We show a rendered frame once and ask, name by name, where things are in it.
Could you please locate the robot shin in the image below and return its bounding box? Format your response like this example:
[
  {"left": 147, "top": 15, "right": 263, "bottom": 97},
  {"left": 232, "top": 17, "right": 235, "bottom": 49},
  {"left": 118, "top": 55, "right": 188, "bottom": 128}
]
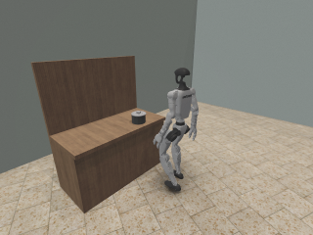
[
  {"left": 159, "top": 156, "right": 177, "bottom": 186},
  {"left": 171, "top": 145, "right": 181, "bottom": 174}
]

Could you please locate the robot right hand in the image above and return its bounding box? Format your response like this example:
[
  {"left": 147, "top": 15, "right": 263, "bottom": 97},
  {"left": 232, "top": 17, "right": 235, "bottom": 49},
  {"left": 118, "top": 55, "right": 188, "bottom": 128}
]
[{"left": 188, "top": 127, "right": 198, "bottom": 141}]

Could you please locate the lid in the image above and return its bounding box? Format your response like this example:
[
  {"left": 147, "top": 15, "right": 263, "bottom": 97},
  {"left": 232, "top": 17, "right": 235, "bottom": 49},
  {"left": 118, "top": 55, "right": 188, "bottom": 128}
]
[{"left": 131, "top": 111, "right": 146, "bottom": 117}]

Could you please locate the robot left forearm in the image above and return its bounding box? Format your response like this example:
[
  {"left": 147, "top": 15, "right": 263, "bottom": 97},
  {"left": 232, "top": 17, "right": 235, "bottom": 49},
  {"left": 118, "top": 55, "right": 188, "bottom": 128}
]
[{"left": 159, "top": 113, "right": 172, "bottom": 136}]

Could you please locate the right robot shin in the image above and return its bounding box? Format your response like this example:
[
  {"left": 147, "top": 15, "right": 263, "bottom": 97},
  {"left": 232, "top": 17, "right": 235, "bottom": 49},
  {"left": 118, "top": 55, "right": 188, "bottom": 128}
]
[{"left": 171, "top": 145, "right": 181, "bottom": 174}]

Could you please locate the left robot upper arm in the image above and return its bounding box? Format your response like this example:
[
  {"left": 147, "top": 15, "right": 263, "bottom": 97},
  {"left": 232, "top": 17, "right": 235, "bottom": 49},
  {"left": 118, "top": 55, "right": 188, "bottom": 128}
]
[{"left": 167, "top": 90, "right": 178, "bottom": 119}]

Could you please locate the left robot shin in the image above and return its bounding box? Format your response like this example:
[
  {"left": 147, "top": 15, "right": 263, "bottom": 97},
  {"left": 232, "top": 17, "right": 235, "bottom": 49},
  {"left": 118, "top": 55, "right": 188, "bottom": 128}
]
[{"left": 159, "top": 156, "right": 177, "bottom": 186}]

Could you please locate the table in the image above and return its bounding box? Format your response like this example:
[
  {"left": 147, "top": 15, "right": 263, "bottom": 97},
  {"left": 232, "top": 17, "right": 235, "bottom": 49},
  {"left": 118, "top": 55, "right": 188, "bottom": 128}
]
[{"left": 31, "top": 56, "right": 166, "bottom": 213}]

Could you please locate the right robot upper arm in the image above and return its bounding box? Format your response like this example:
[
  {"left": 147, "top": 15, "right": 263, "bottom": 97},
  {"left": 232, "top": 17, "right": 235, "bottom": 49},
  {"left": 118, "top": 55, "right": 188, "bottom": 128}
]
[{"left": 189, "top": 87, "right": 199, "bottom": 113}]

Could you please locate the robot right forearm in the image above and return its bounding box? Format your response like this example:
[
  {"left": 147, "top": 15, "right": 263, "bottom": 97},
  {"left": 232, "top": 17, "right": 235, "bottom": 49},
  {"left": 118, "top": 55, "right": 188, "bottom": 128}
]
[{"left": 191, "top": 110, "right": 199, "bottom": 128}]

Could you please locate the robot left hand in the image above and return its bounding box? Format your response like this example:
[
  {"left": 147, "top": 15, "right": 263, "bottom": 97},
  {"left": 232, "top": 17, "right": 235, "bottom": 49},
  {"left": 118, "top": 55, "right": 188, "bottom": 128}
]
[{"left": 153, "top": 134, "right": 163, "bottom": 148}]

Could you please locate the pot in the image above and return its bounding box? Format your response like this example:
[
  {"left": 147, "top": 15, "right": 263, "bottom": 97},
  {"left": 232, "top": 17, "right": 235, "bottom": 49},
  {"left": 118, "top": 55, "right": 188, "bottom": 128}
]
[{"left": 131, "top": 116, "right": 146, "bottom": 125}]

